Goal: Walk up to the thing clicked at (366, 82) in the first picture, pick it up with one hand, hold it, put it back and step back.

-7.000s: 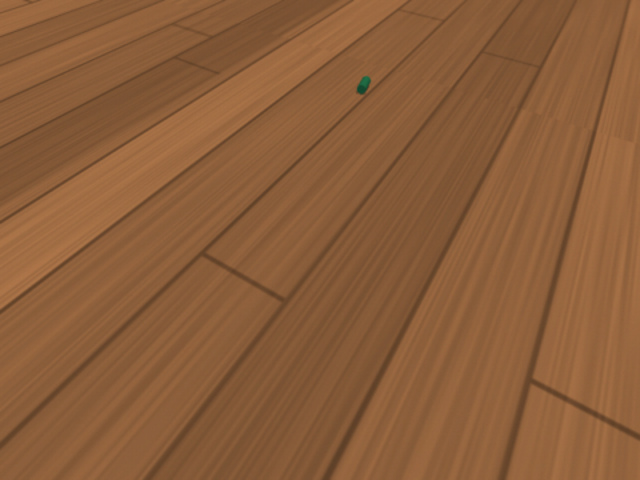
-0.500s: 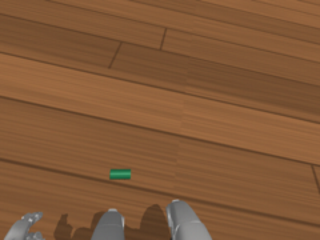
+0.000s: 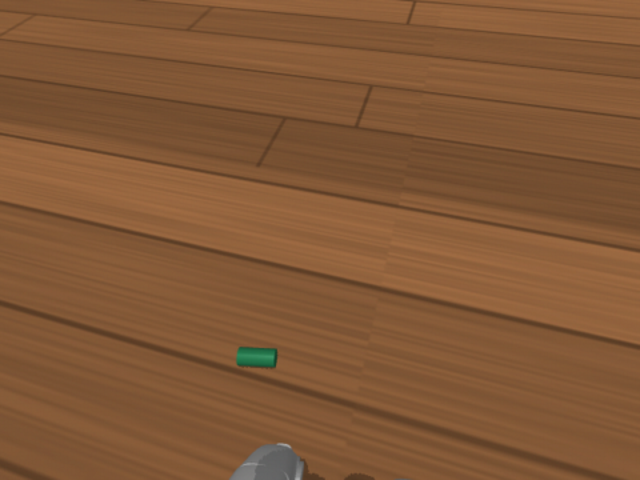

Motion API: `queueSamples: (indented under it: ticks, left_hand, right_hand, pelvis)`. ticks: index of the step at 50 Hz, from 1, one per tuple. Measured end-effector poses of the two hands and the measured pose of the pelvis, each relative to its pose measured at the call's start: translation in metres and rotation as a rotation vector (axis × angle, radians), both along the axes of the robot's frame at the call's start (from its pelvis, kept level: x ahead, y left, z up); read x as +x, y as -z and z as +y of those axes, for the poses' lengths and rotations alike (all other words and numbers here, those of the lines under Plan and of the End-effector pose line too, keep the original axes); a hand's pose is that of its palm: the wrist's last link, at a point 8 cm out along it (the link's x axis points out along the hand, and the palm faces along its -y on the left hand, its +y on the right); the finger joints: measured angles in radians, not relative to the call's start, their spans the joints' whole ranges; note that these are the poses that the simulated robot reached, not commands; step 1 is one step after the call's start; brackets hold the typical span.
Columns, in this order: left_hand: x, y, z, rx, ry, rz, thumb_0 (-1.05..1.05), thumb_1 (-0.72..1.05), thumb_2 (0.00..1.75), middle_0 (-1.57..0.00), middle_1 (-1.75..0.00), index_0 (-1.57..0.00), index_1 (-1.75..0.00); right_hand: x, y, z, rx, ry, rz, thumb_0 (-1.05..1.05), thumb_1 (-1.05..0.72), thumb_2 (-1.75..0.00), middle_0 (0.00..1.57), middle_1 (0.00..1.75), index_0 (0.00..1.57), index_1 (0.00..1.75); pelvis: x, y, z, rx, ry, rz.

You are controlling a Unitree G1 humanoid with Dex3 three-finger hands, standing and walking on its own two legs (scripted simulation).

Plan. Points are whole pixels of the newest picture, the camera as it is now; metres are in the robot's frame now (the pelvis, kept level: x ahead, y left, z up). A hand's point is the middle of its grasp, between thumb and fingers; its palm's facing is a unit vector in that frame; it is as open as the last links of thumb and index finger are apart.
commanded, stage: walk up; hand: left
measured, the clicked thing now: (257, 357) +0.52 +0.27 -0.73
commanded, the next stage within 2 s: stand in 1.56 s
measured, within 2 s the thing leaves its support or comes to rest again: neither
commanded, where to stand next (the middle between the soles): +0.15 +0.05 m, yaw +2 degrees
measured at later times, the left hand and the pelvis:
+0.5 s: hand out of the picture +0.10 +0.30 -0.15, palm faces +0.05 -0.93 -0.36, open 7.4 cm; pelvis +0.02 +0.03 +0.00, yaw +3 degrees
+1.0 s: hand out of the picture +0.10 +0.31 -0.13, palm faces +0.03 -0.94 -0.35, open 7.4 cm; pelvis +0.03 +0.04 +0.02, yaw +2 degrees
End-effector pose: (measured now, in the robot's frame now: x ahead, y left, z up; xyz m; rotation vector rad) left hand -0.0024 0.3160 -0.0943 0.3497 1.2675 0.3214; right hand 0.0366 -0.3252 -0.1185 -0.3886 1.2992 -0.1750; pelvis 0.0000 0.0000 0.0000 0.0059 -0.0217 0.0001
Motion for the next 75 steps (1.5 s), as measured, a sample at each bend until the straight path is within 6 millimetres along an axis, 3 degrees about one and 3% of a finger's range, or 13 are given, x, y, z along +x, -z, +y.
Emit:
queueSamples:
  ticks: [5,9,14,20,28,34,42,57,75]
  left_hand:
    - [-0.011,-0.008,0.019,0.032,-0.035,0.032,0.01,0.9,0.9,-0.21,-0.31,-0.21,-0.3]
    - [-0.007,0.002,0.037,0.026,-0.042,0.044,0.01,0.9,0.9,-0.21,-0.3,-0.21,-0.3]
    - [0.026,0.011,0.041,0.003,-0.024,0.002,0.01,0.91,0.9,-0.21,-0.3,-0.2,-0.3]
    - [0.069,0.017,0.03,-0.018,0.021,-0.104,0.01,0.91,0.9,-0.21,-0.3,-0.2,-0.3]
    - [0.105,0.014,0.022,-0.083,0.06,-0.131,0.0,0.91,0.9,-0.21,-0.3,-0.2,-0.3]
    - [0.118,0.01,0.027,-0.097,0.061,-0.13,0.0,0.91,0.9,-0.21,-0.3,-0.2,-0.3]
    - [0.111,0.004,0.033,-0.094,0.048,-0.085,0.0,0.91,0.9,-0.21,-0.3,-0.2,-0.3]
    - [0.082,0.003,0.029,-0.091,0.008,-0.004,0.01,0.91,0.9,-0.21,-0.3,-0.2,-0.3]
    - [0.102,0.003,0.021,-0.099,0.027,-0.026,0.0,0.91,0.9,-0.21,-0.3,-0.2,-0.3]
  right_hand:
    - [0.036,0.002,0.021,0.039,-0.048,-0.024,0.01,-0.91,-0.9,0.2,0.3,0.2,0.3]
    - [0.072,0.001,0.041,0.035,-0.075,-0.108,0.01,-0.91,-0.9,0.2,0.3,0.2,0.3]
    - [0.099,-0.01,0.058,0.04,-0.089,-0.193,0.01,-0.91,-0.9,0.2,0.3,0.21,0.3]
    - [0.114,-0.009,0.057,0.034,-0.079,-0.205,0.01,-0.91,-0.9,0.2,0.3,0.21,0.3]
    - [0.102,-0.015,0.065,0.034,-0.041,-0.149,0.01,-0.91,-0.9,0.2,0.3,0.2,0.3]
    - [0.085,-0.022,0.07,0.028,-0.015,-0.089,0.01,-0.91,-0.9,0.2,0.3,0.2,0.3]
    - [0.076,-0.026,0.073,0.033,0.011,-0.072,0.01,-0.91,-0.9,0.2,0.3,0.2,0.3]
    - [0.087,-0.024,0.073,0.054,0.015,-0.086,0.01,-0.91,-0.9,0.2,0.3,0.2,0.3]
    - [0.087,-0.024,0.069,0.051,0.033,-0.074,0.01,-0.91,-0.9,0.2,0.3,0.2,0.3]
  pelvis:
    - [0.007,-0.002,0.009,0.011,-0.036,0.008]
    - [0.011,0.004,0.023,0.033,-0.046,0.005]
    - [0.015,0.003,0.029,0.008,-0.054,0.001]
    - [0.02,0.006,0.025,-0.019,-0.059,-0.013]
    - [0.025,-0.006,0.037,-0.01,-0.054,-0.014]
    - [0.025,-0.015,0.041,-0.012,-0.048,-0.014]
    - [0.025,-0.022,0.045,-0.008,-0.041,-0.016]
    - [0.03,-0.025,0.042,-0.007,-0.04,-0.016]
    - [0.039,-0.026,0.04,-0.006,-0.033,-0.008]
